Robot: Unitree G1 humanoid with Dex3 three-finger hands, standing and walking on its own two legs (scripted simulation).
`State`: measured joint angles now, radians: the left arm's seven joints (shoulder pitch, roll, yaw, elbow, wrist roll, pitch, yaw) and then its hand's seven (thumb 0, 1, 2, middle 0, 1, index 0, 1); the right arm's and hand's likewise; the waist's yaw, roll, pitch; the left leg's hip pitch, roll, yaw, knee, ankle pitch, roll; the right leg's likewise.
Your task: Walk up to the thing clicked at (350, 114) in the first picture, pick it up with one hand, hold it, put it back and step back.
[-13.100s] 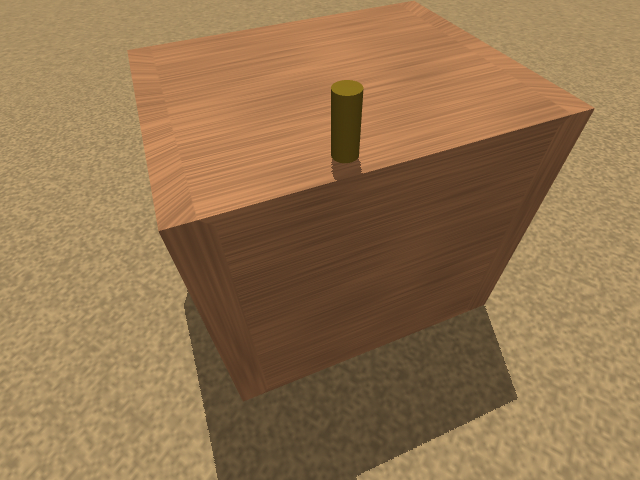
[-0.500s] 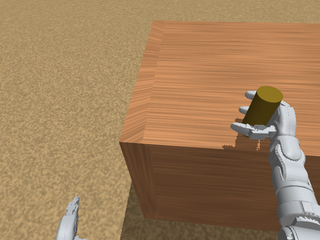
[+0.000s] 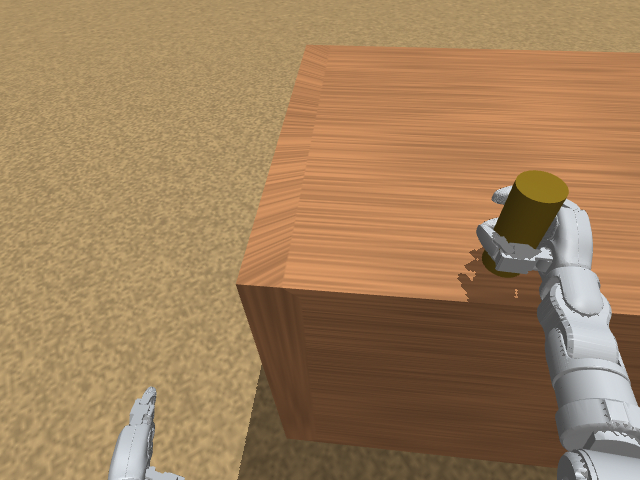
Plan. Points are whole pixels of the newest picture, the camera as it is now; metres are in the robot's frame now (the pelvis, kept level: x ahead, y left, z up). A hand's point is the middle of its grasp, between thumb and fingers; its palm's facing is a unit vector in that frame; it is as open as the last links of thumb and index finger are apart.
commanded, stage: settle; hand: right
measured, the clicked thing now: (519, 228) +0.40 -0.19 +0.12
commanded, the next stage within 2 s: lift in 0.66 s
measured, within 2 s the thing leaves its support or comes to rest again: neither
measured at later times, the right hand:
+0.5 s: hand (523, 210) +0.40 -0.18 +0.15, palm faces +0.15 +0.99 -0.02, open 7.3 cm
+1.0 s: hand (534, 189) +0.39 -0.18 +0.19, palm faces +0.15 +0.99 -0.02, open 7.4 cm
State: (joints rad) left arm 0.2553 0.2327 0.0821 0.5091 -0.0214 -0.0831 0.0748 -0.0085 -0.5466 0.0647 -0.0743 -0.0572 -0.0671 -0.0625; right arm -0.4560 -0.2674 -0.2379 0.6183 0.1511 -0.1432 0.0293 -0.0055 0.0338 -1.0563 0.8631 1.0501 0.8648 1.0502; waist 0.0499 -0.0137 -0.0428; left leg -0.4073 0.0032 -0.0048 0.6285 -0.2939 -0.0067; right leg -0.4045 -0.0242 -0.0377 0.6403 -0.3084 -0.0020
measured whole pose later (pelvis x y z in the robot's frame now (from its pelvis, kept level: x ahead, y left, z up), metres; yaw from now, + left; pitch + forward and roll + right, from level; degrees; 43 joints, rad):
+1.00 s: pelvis +0.00 +0.01 +0.01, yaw -1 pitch +0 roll +0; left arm 0.25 0.23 0.06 0.57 -0.03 -0.13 0.09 -0.01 -0.52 0.04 -0.06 -0.05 -0.06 -0.05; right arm -0.52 -0.29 -0.25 0.45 0.18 0.13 0.04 0.00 0.05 -1.08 0.87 1.06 0.87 1.06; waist 0.02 -0.04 -0.04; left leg -0.30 0.01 0.00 0.54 -0.26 0.00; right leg -0.28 -0.01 -0.03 0.52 -0.25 0.00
